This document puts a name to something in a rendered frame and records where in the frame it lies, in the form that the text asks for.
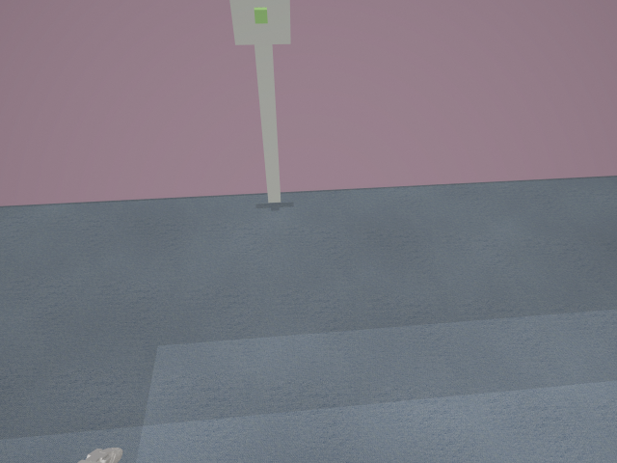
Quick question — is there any button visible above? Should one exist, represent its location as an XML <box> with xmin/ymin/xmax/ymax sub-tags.
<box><xmin>255</xmin><ymin>8</ymin><xmax>268</xmax><ymax>24</ymax></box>

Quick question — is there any panel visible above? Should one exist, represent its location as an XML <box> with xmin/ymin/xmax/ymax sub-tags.
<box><xmin>229</xmin><ymin>0</ymin><xmax>291</xmax><ymax>203</ymax></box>

